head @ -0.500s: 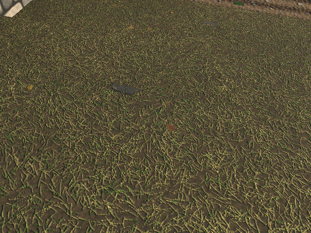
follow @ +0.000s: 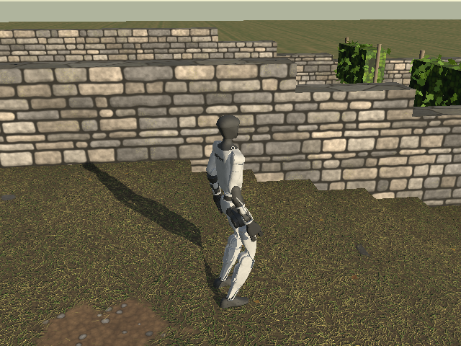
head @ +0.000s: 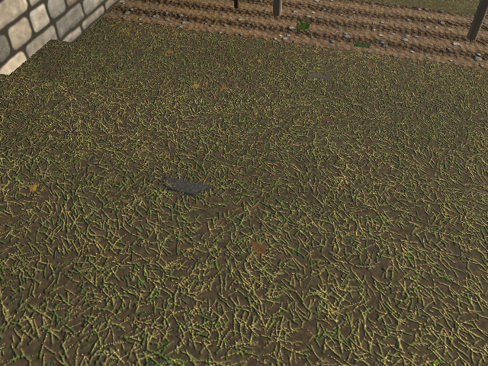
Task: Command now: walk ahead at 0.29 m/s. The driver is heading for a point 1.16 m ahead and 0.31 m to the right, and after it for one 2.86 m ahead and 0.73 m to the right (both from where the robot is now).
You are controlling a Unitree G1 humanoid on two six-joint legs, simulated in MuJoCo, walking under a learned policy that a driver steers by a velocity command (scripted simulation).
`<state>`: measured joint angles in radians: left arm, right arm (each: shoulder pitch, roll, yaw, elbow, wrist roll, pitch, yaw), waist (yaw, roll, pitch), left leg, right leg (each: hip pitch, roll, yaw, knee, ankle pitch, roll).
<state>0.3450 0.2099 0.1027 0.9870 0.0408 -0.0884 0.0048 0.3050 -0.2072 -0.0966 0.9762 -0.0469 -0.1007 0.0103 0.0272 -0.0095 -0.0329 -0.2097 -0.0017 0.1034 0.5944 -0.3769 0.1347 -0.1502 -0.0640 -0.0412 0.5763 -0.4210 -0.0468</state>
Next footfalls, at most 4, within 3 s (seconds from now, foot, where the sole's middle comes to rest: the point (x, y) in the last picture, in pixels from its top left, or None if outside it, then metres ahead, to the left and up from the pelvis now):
0.28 right None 0.23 -0.12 -0.77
0.54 left None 0.16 0.10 -0.77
1.42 left None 0.51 0.09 -0.77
1.72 right None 0.45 -0.14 -0.77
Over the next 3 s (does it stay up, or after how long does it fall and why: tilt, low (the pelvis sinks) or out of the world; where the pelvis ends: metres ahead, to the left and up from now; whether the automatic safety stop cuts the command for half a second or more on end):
stays up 0.52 0.00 -0.01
